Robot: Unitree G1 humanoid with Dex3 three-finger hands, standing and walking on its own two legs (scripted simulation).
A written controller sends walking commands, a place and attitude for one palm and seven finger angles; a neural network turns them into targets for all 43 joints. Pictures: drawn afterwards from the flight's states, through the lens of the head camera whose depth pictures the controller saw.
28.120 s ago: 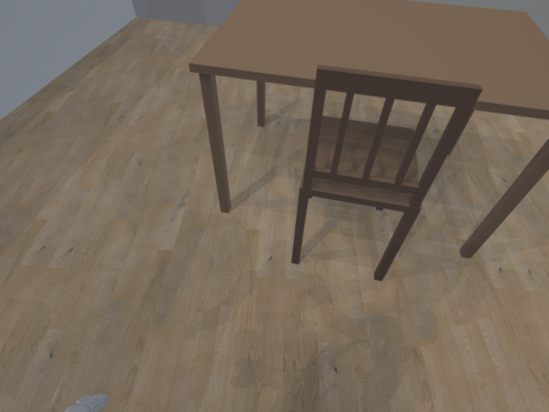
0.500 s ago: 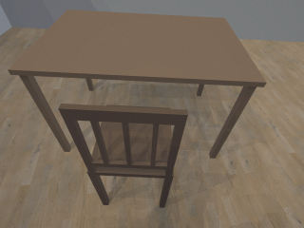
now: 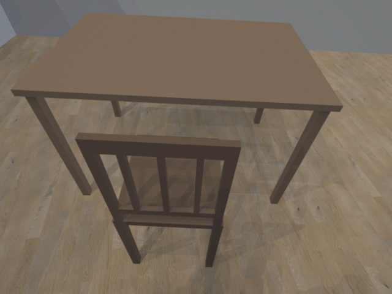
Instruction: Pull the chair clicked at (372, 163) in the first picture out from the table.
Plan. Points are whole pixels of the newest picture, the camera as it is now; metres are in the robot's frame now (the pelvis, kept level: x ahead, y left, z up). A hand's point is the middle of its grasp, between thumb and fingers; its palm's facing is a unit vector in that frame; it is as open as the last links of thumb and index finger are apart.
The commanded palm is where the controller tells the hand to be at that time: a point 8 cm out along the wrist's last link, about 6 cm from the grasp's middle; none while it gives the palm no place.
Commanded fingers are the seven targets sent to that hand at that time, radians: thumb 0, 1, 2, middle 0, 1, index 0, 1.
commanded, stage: look again from close up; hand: left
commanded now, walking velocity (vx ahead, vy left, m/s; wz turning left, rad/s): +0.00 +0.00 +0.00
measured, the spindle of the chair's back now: (164, 185) +0.41 +0.11 -0.09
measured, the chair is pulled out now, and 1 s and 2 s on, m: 0.16 0.16 0.16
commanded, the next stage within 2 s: none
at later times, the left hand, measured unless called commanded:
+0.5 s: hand out of the picture -0.02 +0.16 -0.18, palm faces +0.01 -0.99 -0.17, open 7.3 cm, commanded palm none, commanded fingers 0.00 0.90 0.90 -0.20 -0.30 -0.20 -0.30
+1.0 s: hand out of the picture -0.01 +0.16 -0.18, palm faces +0.01 -0.99 -0.17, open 7.3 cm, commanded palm none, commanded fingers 0.00 0.90 0.90 -0.20 -0.30 -0.20 -0.30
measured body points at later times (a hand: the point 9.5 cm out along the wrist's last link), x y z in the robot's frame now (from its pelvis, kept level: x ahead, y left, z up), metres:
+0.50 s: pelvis +0.00 +0.00 +0.00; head +0.00 +0.01 +0.45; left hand -0.02 +0.21 -0.16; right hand -0.02 -0.21 -0.16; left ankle -0.02 +0.10 -0.74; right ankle +0.01 -0.15 -0.74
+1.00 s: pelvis +0.00 +0.00 +0.00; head +0.00 +0.00 +0.45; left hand -0.01 +0.21 -0.16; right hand -0.02 -0.21 -0.16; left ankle -0.02 +0.10 -0.74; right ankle +0.01 -0.15 -0.74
